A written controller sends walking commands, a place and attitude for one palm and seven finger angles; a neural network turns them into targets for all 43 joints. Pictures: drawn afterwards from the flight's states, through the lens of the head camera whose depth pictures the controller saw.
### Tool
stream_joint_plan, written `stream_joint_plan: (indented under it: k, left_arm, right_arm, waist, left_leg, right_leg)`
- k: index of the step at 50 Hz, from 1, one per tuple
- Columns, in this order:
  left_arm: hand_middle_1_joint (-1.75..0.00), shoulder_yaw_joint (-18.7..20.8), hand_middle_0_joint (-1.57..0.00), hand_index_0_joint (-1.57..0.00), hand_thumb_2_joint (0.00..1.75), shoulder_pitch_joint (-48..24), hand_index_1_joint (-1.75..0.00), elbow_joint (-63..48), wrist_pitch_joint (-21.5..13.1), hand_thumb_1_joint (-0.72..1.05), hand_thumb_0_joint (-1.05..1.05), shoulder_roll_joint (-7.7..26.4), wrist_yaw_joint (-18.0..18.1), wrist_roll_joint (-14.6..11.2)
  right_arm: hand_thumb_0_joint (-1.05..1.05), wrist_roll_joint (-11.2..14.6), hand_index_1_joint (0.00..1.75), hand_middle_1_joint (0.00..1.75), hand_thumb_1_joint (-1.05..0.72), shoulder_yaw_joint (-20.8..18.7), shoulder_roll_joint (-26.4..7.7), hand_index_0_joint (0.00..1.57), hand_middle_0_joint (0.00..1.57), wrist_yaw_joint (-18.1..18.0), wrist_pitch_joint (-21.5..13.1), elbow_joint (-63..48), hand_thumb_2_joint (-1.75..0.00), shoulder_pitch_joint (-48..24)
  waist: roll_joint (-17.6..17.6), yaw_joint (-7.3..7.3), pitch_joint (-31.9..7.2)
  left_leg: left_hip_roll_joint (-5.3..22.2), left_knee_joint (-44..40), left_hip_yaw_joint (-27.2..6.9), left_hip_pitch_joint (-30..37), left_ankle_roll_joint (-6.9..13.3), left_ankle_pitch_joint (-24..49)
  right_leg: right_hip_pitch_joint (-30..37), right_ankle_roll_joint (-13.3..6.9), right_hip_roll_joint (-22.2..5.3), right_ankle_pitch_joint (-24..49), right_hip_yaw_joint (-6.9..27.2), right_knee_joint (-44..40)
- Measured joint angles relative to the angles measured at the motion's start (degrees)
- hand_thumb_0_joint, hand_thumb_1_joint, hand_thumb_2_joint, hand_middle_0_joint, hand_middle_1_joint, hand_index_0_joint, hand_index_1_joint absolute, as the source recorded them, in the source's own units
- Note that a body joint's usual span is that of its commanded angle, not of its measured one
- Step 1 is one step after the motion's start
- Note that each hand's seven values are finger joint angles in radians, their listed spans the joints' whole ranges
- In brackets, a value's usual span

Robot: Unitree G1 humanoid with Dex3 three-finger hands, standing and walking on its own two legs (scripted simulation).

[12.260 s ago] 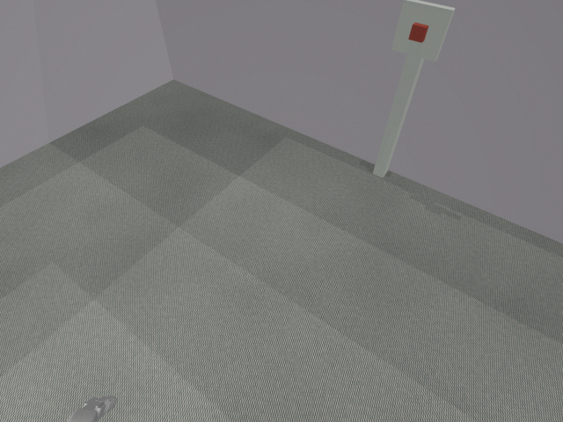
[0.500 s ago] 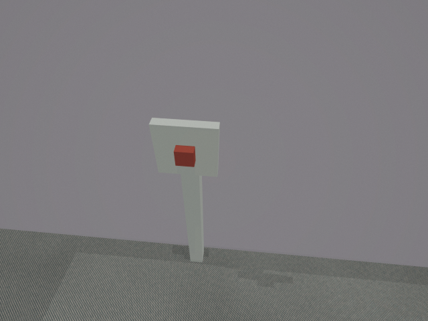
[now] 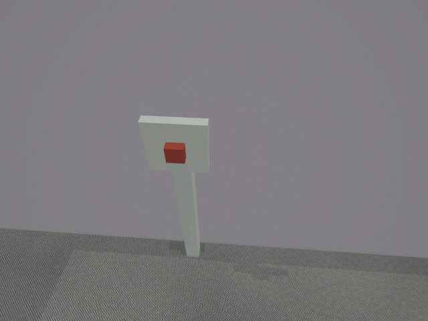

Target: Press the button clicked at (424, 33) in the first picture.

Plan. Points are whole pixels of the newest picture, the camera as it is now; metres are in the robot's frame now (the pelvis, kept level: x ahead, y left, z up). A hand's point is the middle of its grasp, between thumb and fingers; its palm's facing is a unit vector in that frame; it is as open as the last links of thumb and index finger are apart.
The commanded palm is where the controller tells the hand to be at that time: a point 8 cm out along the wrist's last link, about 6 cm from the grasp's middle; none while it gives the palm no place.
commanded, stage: look again from close up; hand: left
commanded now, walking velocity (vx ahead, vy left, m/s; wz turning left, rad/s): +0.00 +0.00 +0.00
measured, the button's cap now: (175, 152) +0.54 +0.14 -0.01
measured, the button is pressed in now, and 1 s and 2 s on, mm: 0 0 0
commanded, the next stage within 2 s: raise the hand and make a fist in 0.38 s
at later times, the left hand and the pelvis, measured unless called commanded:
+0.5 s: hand out of the picture +0.09 +0.20 -0.16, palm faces +0.00 -0.95 -0.30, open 7.4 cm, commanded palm +0.12 +0.24 -0.07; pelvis +0.03 -0.02 +0.01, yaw +0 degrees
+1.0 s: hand (122, 295) +0.19 +0.19 -0.07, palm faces +0.09 -1.00 -0.02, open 4.7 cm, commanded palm +0.16 +0.24 -0.05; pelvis +0.04 -0.02 -0.11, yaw +3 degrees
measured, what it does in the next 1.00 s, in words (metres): lowers itself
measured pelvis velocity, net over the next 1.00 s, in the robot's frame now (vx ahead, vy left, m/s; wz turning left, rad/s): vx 0.04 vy -0.02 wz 0.05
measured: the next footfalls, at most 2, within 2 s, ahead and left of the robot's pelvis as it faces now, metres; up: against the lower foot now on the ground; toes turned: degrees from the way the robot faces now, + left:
none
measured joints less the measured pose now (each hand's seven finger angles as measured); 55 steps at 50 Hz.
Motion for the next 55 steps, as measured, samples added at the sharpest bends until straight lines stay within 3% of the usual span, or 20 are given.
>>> stream_joint_plan:
  k: [25, 26, 27, 30, 33, 38, 40, 42, 45, 49, 52, 55]
  left_arm:
    - [-0.3, -0.1, -0.21, -0.2, 0.9, -6.4, -0.3, 1.2, -1.5, 0.9, 0.01, 3.4, 0.3, -0.7]
    - [-0.3, 2.3, -0.21, -0.2, 0.9, -4.1, -0.3, -6.5, 0.9, 0.9, 0.01, 3.0, 0.0, -3.0]
    - [-0.3, 4.5, -0.21, -0.21, 0.9, -1.3, -0.3, -15.7, 0.1, 0.9, 0.01, 2.6, -0.1, -4.8]
    - [-0.33, 7.0, -0.23, -0.23, 0.9, 2.3, -0.32, -33.9, -6.2, 0.9, 0.02, 1.6, 1.0, -9.6]
    - [-0.37, 9.3, -0.27, -0.27, 0.9, 1.9, -0.37, -41.0, -14.9, 0.9, 0.01, 0.7, -2.2, -13.1]
    - [-0.49, 11.2, -0.37, -0.37, 0.9, 5.3, -0.48, -43.5, -31.5, 0.9, 0.0, 0.3, -15.5, -17.9]
    - [-0.54, 10.9, -0.42, -0.41, 0.9, 7.6, -0.53, -43.4, -36.2, 0.9, 0.0, -0.2, -21.4, -18.4]
    - [-0.59, 10.9, -0.47, -0.46, 0.9, 10.1, -0.59, -44.1, -38.9, 0.9, 0.01, -0.3, -26.1, -18.5]
    - [-0.68, 11.8, -0.55, -0.55, 0.9, 12.9, -0.68, -48.1, -38.9, 0.9, 0.01, -0.4, -29.0, -19.8]
    - [-0.8, 12.8, -0.66, -0.66, 0.9, 13.5, -0.79, -56.6, -37.1, 0.89, 0.02, -0.4, -28.0, -22.1]
    - [-0.89, 12.4, -0.74, -0.74, 0.9, 11.2, -0.88, -63.1, -33.5, 0.9, 0.02, 0.7, -27.9, -21.4]
    - [-0.98, 11.7, -0.82, -0.82, 0.9, 8.9, -0.97, -66.5, -27.8, 0.9, 0.02, 2.3, -28.9, -20.5]
  right_arm:
    - [0.01, 0.3, 0.3, 0.3, -0.9, 0.7, -2.9, 0.2, 0.2, 0.1, -1.1, 2.7, -0.89, -3.7]
    - [0.01, 1.0, 0.3, 0.3, -0.9, 0.8, -2.8, 0.2, 0.2, -0.4, -1.4, 0.1, -0.89, -2.8]
    - [0.01, 1.6, 0.3, 0.3, -0.9, 0.9, -2.6, 0.2, 0.2, -1.5, -3.4, -2.9, -0.89, -1.4]
    - [0.01, 3.1, 0.3, 0.3, -0.9, 0.7, -2.4, 0.2, 0.2, -3.5, -10.0, -8.9, -0.89, 0.4]
    - [0.01, 3.0, 0.3, 0.3, -0.9, -0.3, -1.9, 0.2, 0.2, -3.0, -13.7, -14.8, -0.89, -1.2]
    - [0.01, 2.4, 0.3, 0.3, -0.9, -1.3, -0.1, 0.2, 0.2, -0.2, -17.1, -23.6, -0.89, -6.2]
    - [0.01, 2.2, 0.3, 0.3, -0.9, -1.7, -0.4, 0.2, 0.2, 0.7, -18.2, -26.3, -0.89, -7.7]
    - [0.01, 2.0, 0.3, 0.3, -0.9, -2.1, -0.9, 0.2, 0.2, 1.0, -18.8, -28.3, -0.89, -8.9]
    - [0.01, 1.7, 0.3, 0.3, -0.9, -2.7, -1.8, 0.2, 0.2, 0.7, -18.7, -29.9, -0.89, -10.3]
    - [0.01, 1.8, 0.3, 0.3, -0.9, -2.1, -1.4, 0.2, 0.2, -0.3, -17.7, -29.7, -0.89, -11.8]
    - [0.01, 1.8, 0.3, 0.3, -0.9, -0.8, -0.3, 0.2, 0.2, -0.6, -16.6, -29.4, -0.89, -12.1]
    - [0.01, 2.3, 0.3, 0.3, -0.9, 0.4, 1.6, 0.2, 0.2, -0.5, -14.8, -29.4, -0.89, -11.6]
  waist:
    - [0.4, -0.32, 0.6]
    - [0.2, -0.37, 1.1]
    - [-0.2, -0.07, 1.4]
    - [0.2, -0.36, 0.2]
    - [0.9, -1.32, -2.3]
    - [-1.4, -0.83, -5.9]
    - [-2.4, -0.2, -6.6]
    - [-3.3, 0.75, -7.4]
    - [-3.4, 2.73, -7.5]
    - [-2.1, 4.5, -6.9]
    - [-0.6, 4.86, -6.7]
    - [0.9, 4.19, -6.7]
  left_leg:
    - [2.4, -2.4, -1.4, 2.4, -2.2, -1.1]
    - [2.4, -1.9, -1.2, 2.4, -2.2, -1.5]
    - [2.2, -1.6, -1.0, 2.6, -2.1, -1.7]
    - [1.5, 0.9, -1.8, 1.2, -2.0, -3.2]
    - [1.1, 6.5, -2.2, -4.6, -1.9, -5.7]
    - [1.6, 20.9, -0.9, -18.7, -2.1, -12.5]
    - [1.8, 27.2, -1.1, -24.4, -2.2, -15.5]
    - [1.9, 33.2, -1.5, -30.0, -2.3, -18.2]
    - [2.3, 40.8, -2.9, -36.2, -2.4, -19.7]
    - [2.6, 47.6, -4.8, -40.8, -2.4, -25.2]
    - [2.6, 49.5, -5.8, -42.8, -2.5, -25.7]
    - [2.7, 48.9, -5.8, -43.3, -2.0, -25.3]
  right_leg:
    - [3.0, -1.7, 2.3, -0.1, -1.5, -3.6]
    - [2.9, -1.6, 2.3, -0.5, -1.4, -2.7]
    - [2.6, -1.7, 2.0, -1.2, -1.3, -1.5]
    - [1.1, -1.6, 1.2, -3.7, -2.0, 1.9]
    - [-4.5, -1.5, 0.6, -6.6, -2.4, 7.5]
    - [-19.2, -1.8, 0.9, -12.5, -1.3, 21.8]
    - [-24.7, -1.9, 0.9, -15.2, -1.6, 27.7]
    - [-29.9, -2.1, 0.9, -16.5, -1.9, 32.7]
    - [-35.4, -2.3, 1.2, -20.5, -3.2, 39.7]
    - [-38.7, -2.1, 1.3, -23.4, -5.2, 44.4]
    - [-40.0, -2.4, 1.3, -23.8, -6.2, 45.2]
    - [-40.3, -2.0, 1.4, -23.0, -6.1, 44.1]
